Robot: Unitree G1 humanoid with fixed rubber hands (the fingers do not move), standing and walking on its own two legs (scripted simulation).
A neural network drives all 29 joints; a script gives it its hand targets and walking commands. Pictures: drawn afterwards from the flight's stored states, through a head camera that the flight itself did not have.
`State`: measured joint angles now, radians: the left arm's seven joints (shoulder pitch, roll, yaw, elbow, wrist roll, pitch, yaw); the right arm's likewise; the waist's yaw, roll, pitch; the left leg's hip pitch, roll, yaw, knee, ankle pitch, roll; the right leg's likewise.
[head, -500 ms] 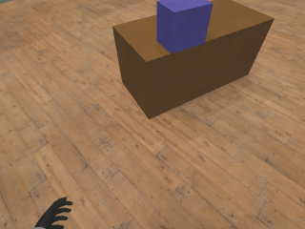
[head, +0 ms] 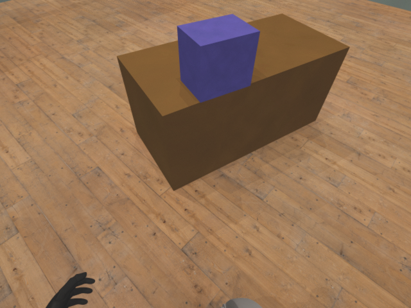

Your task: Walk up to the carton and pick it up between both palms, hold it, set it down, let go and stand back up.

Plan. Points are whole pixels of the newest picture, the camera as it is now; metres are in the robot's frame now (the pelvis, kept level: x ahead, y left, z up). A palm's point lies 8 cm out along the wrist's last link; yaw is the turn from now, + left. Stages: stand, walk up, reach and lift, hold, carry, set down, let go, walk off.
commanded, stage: walk up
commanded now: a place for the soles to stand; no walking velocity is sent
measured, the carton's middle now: (216, 58) +1.09 -0.04 -0.08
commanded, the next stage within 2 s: none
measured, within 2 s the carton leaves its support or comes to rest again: neither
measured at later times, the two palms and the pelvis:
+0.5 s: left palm (142, 257) +0.25 +0.15 -0.07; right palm out of the picture +0.24 -0.50 -0.09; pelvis +0.18 -0.16 +0.01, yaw +2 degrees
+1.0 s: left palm (166, 167) +0.50 +0.12 -0.09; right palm out of the picture +0.44 -0.54 -0.05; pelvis +0.38 -0.20 -0.01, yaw +8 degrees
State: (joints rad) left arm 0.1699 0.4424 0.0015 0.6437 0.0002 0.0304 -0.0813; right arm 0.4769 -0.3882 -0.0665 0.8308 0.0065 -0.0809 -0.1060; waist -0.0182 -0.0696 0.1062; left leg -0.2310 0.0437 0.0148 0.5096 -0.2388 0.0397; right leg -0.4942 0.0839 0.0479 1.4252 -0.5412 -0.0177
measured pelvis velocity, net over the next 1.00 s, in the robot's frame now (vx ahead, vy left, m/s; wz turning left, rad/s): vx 0.38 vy -0.20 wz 0.15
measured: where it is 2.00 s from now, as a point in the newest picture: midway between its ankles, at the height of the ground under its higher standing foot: (262, 294)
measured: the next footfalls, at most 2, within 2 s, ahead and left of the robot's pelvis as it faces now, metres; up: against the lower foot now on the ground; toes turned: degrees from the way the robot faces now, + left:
right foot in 0.16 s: +0.16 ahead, -0.24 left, +0.00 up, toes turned +3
left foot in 0.68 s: +0.40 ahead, -0.02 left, +0.00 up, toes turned +3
